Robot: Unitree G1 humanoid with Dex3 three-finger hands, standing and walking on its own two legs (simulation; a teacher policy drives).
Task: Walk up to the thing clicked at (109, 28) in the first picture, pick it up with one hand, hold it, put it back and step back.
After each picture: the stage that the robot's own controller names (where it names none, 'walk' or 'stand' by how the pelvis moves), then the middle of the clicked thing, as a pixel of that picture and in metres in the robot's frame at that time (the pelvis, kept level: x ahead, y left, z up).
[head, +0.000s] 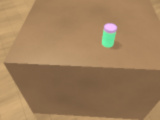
stand; (108, 35) +0.71 -0.13 -0.06
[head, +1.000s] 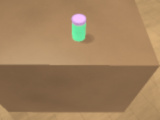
walk; (78, 28) +0.65 +0.05 -0.03
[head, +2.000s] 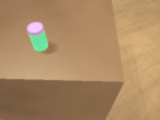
stand; (38, 37) +0.57 +0.22 -0.02
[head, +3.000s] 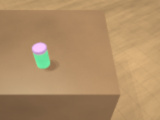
stand; (41, 56) +0.56 +0.22 -0.06
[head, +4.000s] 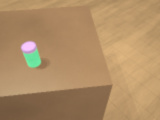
stand; (31, 54) +0.56 +0.26 -0.06
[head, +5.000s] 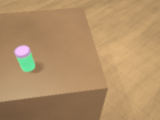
stand; (25, 59) +0.54 +0.28 -0.07
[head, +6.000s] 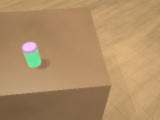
stand; (32, 55) +0.57 +0.26 -0.07
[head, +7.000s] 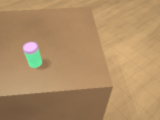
stand; (33, 55) +0.57 +0.26 -0.07
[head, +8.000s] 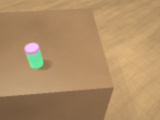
stand; (34, 56) +0.57 +0.25 -0.07
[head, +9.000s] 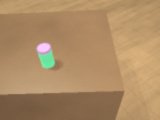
rise first; (46, 56) +0.57 +0.23 -0.06
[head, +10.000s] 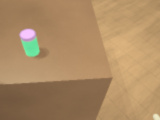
go down; (30, 43) +0.60 +0.22 -0.04
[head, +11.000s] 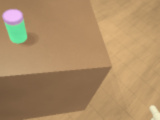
go down; (15, 27) +0.58 +0.22 +0.00
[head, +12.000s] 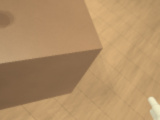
close in; out of the picture +0.59 +0.24 +0.04
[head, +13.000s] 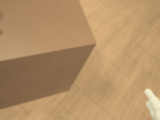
close; out of the picture +0.60 +0.25 +0.05
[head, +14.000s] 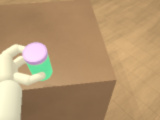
lift; (38, 63) +0.37 +0.14 +0.12
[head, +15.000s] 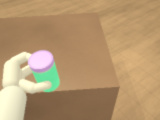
lift; (45, 72) +0.32 +0.13 +0.14
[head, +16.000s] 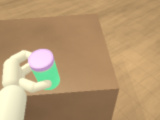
hold; (45, 70) +0.32 +0.13 +0.15
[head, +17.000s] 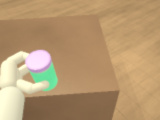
hold; (43, 71) +0.32 +0.13 +0.14
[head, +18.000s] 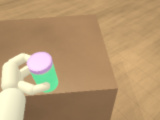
crouch; (44, 73) +0.32 +0.13 +0.14
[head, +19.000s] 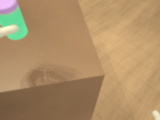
crouch; (11, 18) +0.49 +0.18 +0.18
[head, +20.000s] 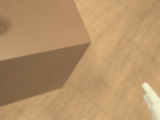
lower; out of the picture +0.55 +0.20 +0.04
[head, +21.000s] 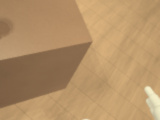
lower; out of the picture +0.55 +0.21 +0.05
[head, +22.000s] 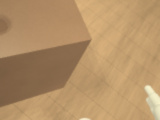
lower; out of the picture +0.55 +0.21 +0.05
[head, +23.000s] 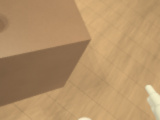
lower; out of the picture +0.56 +0.21 +0.05
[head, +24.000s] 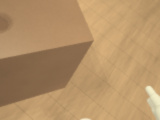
loosen; out of the picture +0.56 +0.21 +0.05
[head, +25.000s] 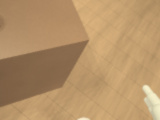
withdraw; out of the picture +0.56 +0.22 +0.05
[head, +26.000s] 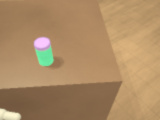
sink last; (44, 52) +0.53 +0.19 -0.01
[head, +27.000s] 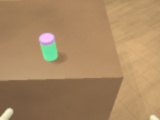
stand; (48, 47) +0.56 +0.19 -0.01
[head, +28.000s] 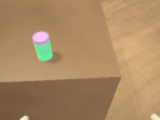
stand; (43, 46) +0.55 +0.19 +0.00
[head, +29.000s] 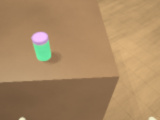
stand; (42, 47) +0.55 +0.19 +0.00
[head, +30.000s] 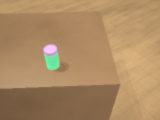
stand; (51, 57) +0.57 +0.18 -0.06
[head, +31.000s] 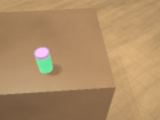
stand; (44, 60) +0.54 +0.20 -0.07
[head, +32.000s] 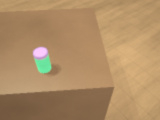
stand; (42, 60) +0.54 +0.21 -0.07
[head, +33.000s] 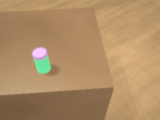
walk; (41, 60) +0.53 +0.21 -0.07
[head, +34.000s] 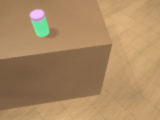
walk; (40, 23) +0.67 +0.22 -0.04
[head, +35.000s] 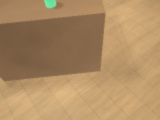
walk; out of the picture +0.95 +0.24 -0.05
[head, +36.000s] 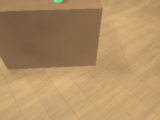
walk; out of the picture +1.18 +0.20 -0.05
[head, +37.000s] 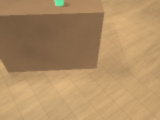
stand; out of the picture +1.15 +0.18 -0.07
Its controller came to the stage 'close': yes
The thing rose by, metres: 0.23
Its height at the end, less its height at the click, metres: +0.00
